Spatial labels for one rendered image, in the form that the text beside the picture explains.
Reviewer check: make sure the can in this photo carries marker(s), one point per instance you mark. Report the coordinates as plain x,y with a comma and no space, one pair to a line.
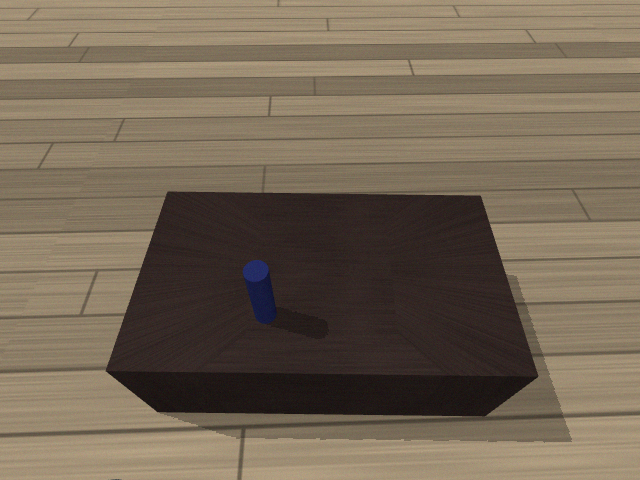
258,282

